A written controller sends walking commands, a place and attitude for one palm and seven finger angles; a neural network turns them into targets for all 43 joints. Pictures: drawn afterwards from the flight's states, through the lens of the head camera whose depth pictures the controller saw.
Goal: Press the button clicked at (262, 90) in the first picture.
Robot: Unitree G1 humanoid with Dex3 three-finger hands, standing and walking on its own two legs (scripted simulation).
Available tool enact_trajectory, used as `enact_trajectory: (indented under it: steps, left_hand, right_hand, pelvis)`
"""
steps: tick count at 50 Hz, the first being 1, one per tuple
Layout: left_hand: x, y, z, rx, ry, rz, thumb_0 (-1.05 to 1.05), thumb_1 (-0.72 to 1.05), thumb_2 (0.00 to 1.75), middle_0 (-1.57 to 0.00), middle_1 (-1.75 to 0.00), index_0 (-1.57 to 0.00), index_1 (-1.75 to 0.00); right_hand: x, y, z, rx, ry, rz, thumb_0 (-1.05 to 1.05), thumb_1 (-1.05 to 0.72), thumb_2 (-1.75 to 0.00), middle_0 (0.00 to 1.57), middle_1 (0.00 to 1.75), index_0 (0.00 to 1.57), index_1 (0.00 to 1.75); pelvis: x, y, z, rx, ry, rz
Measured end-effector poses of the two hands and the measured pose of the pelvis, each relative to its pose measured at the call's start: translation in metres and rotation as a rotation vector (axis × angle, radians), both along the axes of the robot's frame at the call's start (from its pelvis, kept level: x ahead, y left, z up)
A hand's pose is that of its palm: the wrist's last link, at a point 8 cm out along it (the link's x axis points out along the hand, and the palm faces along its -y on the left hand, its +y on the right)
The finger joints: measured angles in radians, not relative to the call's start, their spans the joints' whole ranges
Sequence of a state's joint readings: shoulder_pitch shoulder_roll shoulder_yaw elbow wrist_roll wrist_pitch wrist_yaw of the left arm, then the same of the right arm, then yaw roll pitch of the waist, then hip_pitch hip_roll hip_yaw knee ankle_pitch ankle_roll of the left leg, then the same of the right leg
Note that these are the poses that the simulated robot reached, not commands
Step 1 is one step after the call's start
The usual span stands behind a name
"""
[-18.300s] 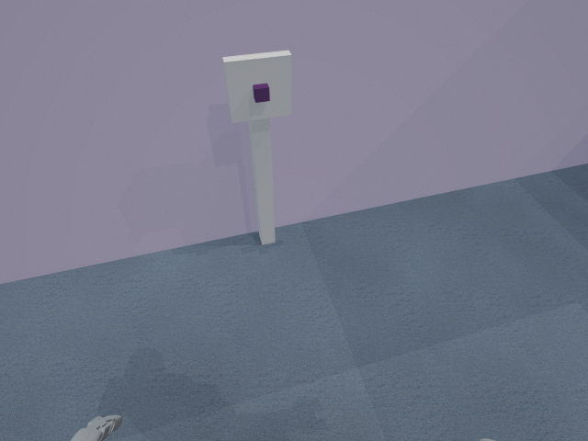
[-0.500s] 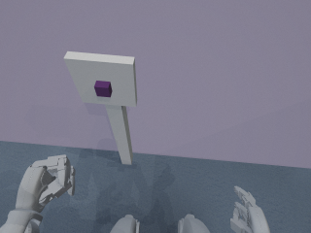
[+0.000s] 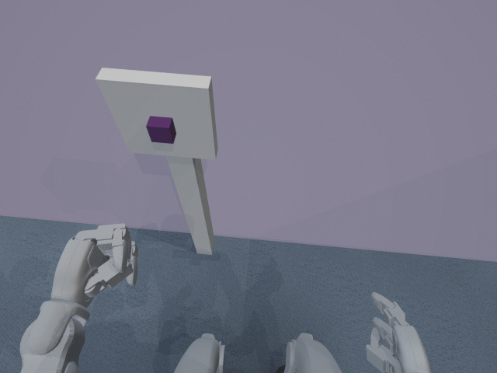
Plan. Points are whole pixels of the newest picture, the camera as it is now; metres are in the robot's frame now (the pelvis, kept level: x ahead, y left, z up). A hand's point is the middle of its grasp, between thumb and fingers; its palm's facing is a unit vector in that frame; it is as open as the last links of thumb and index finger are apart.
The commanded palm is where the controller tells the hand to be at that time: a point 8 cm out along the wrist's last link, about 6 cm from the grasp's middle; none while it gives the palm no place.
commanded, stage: aim a knuckle at the button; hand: left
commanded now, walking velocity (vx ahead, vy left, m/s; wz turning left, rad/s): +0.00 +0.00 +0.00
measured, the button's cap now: (162, 128) +0.51 +0.19 +0.06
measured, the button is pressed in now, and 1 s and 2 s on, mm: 0 0 0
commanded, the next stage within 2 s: press the button with the knuckle in 1.78 s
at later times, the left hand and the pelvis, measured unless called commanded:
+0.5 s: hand (157, 216) +0.34 +0.17 +0.04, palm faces -0.05 -1.00 -0.04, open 3.1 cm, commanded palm +0.33 +0.23 +0.04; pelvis +0.00 -0.01 +0.00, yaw -1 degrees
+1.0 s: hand (173, 176) +0.42 +0.16 +0.03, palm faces -0.05 -1.00 -0.03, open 3.1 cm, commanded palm +0.40 +0.21 +0.03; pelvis +0.00 +0.00 -0.01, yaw -2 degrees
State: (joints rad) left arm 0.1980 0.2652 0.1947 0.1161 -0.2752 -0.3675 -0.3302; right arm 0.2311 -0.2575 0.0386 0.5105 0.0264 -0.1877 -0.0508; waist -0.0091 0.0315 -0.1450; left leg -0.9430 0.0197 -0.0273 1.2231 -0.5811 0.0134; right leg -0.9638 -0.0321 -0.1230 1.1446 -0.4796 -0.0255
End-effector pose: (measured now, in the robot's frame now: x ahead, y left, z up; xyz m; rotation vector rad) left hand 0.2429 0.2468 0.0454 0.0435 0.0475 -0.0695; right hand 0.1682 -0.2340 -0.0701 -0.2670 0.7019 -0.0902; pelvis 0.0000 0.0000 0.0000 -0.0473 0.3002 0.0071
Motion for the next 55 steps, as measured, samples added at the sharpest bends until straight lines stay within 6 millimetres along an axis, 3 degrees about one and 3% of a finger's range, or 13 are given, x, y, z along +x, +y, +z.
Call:
enact_trajectory:
  steps: [5, 13, 22, 31, 49, 55]
  left_hand:
    - [0.02, -0.012, 0.008, -0.001, -0.022, -0.027, 0.01, 0.9, 0.9, -1.3, -1.5, -1.3, -1.5]
    - [0.039, -0.002, 0.001, 0.015, 0.0, 0.054, 0.01, 0.9, 0.9, -1.3, -1.5, -1.3, -1.5]
    - [0.066, -0.025, 0.001, -0.004, -0.045, -0.009, 0.01, 0.9, 0.9, -1.3, -1.5, -1.3, -1.5]
    - [0.1, -0.017, -0.008, 0.005, -0.018, 0.044, 0.01, 0.9, 0.9, -1.3, -1.5, -1.3, -1.5]
    - [0.161, -0.031, -0.014, -0.013, -0.046, 0.022, 0.01, 0.9, 0.9, -1.3, -1.5, -1.3, -1.5]
    - [0.165, -0.029, -0.016, -0.012, -0.026, 0.026, 0.01, 0.9, 0.9, -1.29, -1.5, -1.3, -1.5]
  right_hand:
    - [-0.01, -0.005, -0.001, 0.007, 0.025, -0.033, 0.01, -0.9, -0.9, 0.21, 0.3, 0.2, 0.3]
    - [-0.022, -0.014, -0.007, 0.006, 0.092, -0.05, 0.01, -0.9, -0.9, 0.21, 0.3, 0.2, 0.3]
    - [-0.029, -0.021, -0.014, -0.008, 0.133, -0.073, 0.01, -0.9, -0.9, 0.2, 0.3, 0.2, 0.3]
    - [-0.039, -0.022, -0.022, -0.001, 0.186, -0.092, 0.01, -0.9, -0.9, 0.2, 0.3, 0.2, 0.3]
    - [-0.087, -0.025, -0.038, -0.017, 0.36, -0.157, 0.01, -0.9, -0.9, 0.2, 0.3, 0.2, 0.3]
    - [-0.102, -0.022, -0.038, 0.001, 0.406, -0.183, 0.01, -0.9, -0.9, 0.2, 0.3, 0.2, 0.3]
  pelvis:
    - [0.003, -0.002, 0.003, 0.009, 0.004, -0.012]
    - [0.004, -0.004, 0.004, 0.017, 0.016, -0.014]
    - [0.004, -0.005, 0.003, 0.022, 0.03, -0.02]
    - [0.002, -0.006, 0.0, 0.024, 0.046, -0.025]
    - [0.0, 0.0, -0.005, 0.022, 0.09, -0.037]
    - [0.001, 0.003, -0.003, 0.024, 0.095, -0.047]
